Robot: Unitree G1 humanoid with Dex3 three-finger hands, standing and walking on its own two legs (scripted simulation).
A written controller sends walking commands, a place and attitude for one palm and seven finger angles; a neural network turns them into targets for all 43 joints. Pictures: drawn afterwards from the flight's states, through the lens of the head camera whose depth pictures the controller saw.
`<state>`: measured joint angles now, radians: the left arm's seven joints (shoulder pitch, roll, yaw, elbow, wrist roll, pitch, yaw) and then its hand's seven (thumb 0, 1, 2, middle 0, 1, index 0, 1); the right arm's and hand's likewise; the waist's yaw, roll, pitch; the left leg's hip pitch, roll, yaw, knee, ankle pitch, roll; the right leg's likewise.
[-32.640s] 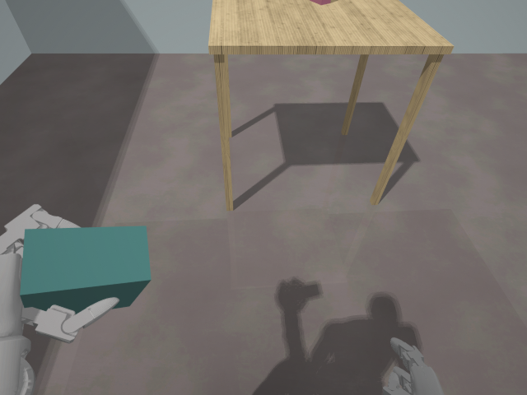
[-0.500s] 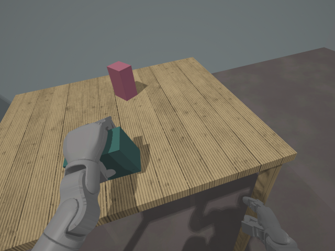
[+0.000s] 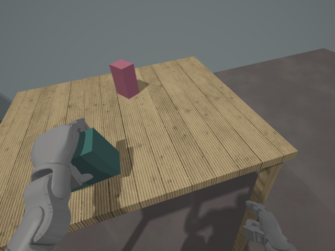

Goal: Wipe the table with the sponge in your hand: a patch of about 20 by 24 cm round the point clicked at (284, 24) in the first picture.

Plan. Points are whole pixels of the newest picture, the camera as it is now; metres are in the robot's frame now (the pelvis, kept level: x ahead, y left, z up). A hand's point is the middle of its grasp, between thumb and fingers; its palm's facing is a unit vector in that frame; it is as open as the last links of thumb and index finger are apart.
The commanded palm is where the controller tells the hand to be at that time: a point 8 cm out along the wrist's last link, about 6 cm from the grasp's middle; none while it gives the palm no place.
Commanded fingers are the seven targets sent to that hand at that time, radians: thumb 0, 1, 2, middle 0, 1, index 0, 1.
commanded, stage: slide back across to the middle lane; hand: left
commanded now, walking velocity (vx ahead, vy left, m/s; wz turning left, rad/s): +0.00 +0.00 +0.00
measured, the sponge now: (86, 165) +0.26 +0.23 +0.12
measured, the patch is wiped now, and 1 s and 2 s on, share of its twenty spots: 1.00 1.00 1.00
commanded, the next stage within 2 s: wipe forward along the middle lane in 0.06 s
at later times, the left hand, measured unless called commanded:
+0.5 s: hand (65, 157) +0.26 +0.27 +0.15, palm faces +0.10 -0.10 -0.99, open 10.0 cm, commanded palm +0.23 +0.28 +0.19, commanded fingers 0.00 0.10 1.30 -1.20 -1.60 -1.20 -1.60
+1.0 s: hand (69, 142) +0.31 +0.29 +0.14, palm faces +0.00 -0.03 -1.00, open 10.0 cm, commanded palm +0.29 +0.29 +0.17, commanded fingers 0.00 0.10 1.30 -1.20 -1.60 -1.20 -1.60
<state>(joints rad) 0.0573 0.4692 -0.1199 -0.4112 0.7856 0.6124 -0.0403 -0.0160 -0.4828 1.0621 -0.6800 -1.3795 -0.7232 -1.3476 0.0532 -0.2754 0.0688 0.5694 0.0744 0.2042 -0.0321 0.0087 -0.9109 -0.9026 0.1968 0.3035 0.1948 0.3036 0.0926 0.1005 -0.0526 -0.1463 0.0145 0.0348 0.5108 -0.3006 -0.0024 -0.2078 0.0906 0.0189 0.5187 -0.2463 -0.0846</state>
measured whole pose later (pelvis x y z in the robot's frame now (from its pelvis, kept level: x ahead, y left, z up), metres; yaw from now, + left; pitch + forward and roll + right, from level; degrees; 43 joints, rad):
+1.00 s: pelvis -0.01 +0.00 +0.00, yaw +3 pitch -1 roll +1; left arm -0.39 0.50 -0.15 0.28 0.94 0.41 -0.13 -0.01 -0.51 1.07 -0.72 -1.35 -0.77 -1.31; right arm 0.10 -0.29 0.06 0.67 0.08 0.09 -0.09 0.01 -0.91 -0.90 0.20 0.30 0.20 0.30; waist 0.07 0.09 -0.04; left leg -0.20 -0.01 -0.02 0.46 -0.24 0.00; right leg -0.24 0.07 -0.03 0.46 -0.20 -0.08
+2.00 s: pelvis -0.01 +0.01 +0.00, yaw +2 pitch +6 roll +0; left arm -0.74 0.60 -0.05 0.84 0.99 0.15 -0.07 0.01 -0.53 1.09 -0.74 -1.34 -0.77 -1.32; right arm 0.23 -0.30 0.03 0.68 0.08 0.14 -0.10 0.00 -0.91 -0.90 0.20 0.30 0.20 0.30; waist -0.01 0.06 -0.09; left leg -0.37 -0.01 -0.01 0.51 -0.24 0.01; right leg -0.40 0.07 -0.02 0.47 -0.18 -0.07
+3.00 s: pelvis +0.02 +0.05 +0.01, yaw +4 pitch +3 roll -1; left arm -0.35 0.62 0.01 0.26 0.92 0.25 -0.12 0.00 -0.51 1.08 -0.71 -1.36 -0.74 -1.35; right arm 0.13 -0.29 0.05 0.63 0.07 0.13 -0.04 0.01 -0.91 -0.90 0.20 0.30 0.20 0.30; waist 0.08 0.08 -0.04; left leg -0.23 -0.06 -0.02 0.43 -0.25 0.07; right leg -0.24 0.02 -0.02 0.37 -0.19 -0.02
